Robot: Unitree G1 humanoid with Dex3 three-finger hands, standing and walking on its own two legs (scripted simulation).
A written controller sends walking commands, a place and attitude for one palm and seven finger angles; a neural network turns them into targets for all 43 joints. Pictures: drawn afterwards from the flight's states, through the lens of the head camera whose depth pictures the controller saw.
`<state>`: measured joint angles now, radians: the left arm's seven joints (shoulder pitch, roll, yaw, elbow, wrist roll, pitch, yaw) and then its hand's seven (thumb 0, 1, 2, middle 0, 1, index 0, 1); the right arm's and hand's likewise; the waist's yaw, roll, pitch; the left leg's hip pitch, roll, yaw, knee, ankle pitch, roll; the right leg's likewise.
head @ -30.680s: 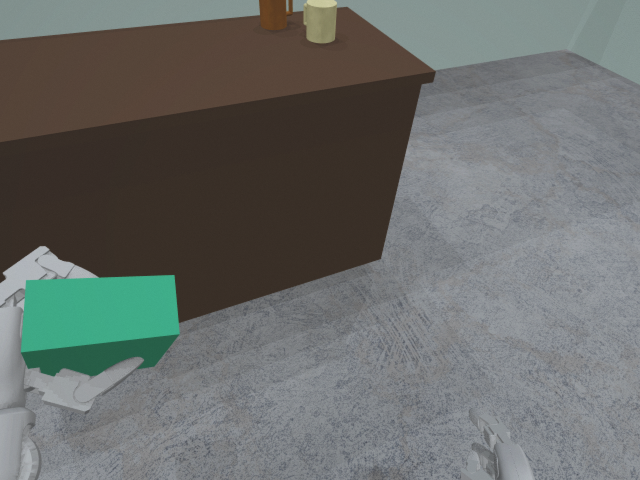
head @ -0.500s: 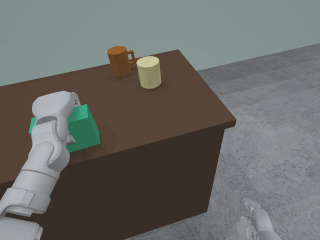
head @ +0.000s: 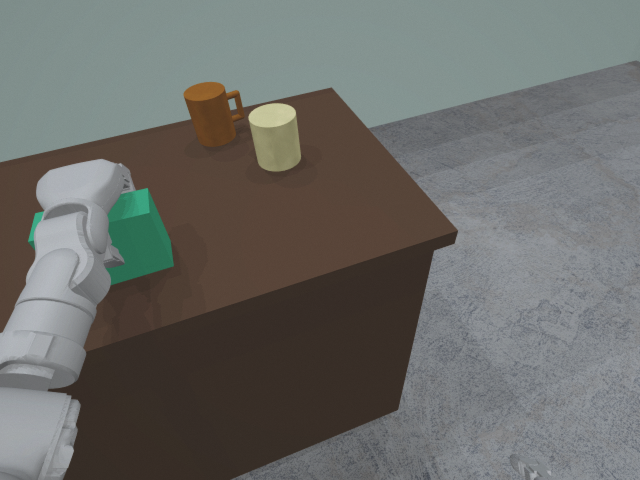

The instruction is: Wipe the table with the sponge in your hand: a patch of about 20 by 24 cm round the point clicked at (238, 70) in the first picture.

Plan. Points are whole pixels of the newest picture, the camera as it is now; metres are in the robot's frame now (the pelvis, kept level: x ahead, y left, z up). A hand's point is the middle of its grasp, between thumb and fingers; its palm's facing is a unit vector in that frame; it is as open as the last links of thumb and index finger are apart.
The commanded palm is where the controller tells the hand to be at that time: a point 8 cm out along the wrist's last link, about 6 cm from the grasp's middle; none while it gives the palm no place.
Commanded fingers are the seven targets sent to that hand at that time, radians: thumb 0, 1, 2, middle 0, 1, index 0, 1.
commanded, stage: wipe forward along the middle lane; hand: left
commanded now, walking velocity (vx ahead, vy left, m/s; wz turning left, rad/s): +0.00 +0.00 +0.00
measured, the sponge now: (114, 251) +0.37 +0.31 +0.10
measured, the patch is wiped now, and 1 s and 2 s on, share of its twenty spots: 0.90 0.90 0.90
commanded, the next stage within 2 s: slide back across to the first lane in 0.86 s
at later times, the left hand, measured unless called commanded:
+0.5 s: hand (97, 202) +0.42 +0.33 +0.15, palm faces -0.10 +0.01 -0.99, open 9.8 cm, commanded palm +0.41 +0.33 +0.17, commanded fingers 0.00 0.10 1.30 -1.20 -1.60 -1.20 -1.60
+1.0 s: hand (94, 182) +0.47 +0.36 +0.15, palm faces -0.13 +0.01 -0.99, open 9.8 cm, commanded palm +0.45 +0.36 +0.18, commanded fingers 0.00 0.10 1.30 -1.20 -1.60 -1.20 -1.60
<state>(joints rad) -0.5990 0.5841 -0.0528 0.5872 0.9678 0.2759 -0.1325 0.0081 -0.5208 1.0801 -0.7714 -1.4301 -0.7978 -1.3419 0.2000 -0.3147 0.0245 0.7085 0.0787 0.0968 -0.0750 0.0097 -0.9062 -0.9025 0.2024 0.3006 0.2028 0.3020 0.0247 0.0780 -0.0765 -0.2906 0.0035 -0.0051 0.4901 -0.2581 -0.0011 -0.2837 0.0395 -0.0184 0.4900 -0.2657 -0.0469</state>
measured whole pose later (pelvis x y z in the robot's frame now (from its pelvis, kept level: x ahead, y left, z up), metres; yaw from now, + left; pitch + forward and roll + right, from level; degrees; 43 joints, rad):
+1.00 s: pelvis +0.01 +0.03 +0.00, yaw -1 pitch +11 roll -1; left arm -0.97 0.73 -0.03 1.04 1.05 0.13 -0.12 0.01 -0.52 1.08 -0.78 -1.41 -0.79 -1.36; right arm 0.31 -0.31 0.01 0.72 0.07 0.11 -0.08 0.01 -0.91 -0.90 0.20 0.30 0.20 0.30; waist -0.06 0.05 -0.10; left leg -0.47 -0.01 0.01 0.55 -0.28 0.03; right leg -0.44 0.03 0.00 0.50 -0.26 -0.01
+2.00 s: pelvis +0.02 +0.04 +0.00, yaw +0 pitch +8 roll -2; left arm -0.65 0.77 0.12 0.74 0.98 0.03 -0.15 0.00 -0.50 1.07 -0.75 -1.42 -0.76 -1.39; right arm 0.26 -0.30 0.00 0.68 0.07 0.17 -0.05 0.01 -0.91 -0.90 0.20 0.30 0.20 0.30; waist 0.01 0.07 -0.08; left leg -0.38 -0.03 0.00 0.52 -0.28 0.05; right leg -0.33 0.01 -0.01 0.44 -0.25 0.00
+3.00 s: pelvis +0.02 +0.04 +0.00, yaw +0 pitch +4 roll -1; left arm -0.26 0.67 0.08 0.21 0.89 0.26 -0.13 0.00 -0.47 1.07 -0.72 -1.46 -0.73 -1.43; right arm 0.13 -0.31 0.03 0.62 0.08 0.12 -0.04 0.01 -0.91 -0.90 0.20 0.30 0.20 0.30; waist 0.07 0.10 -0.08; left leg -0.28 -0.03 0.00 0.51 -0.30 0.05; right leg -0.24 0.01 -0.01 0.45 -0.28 0.00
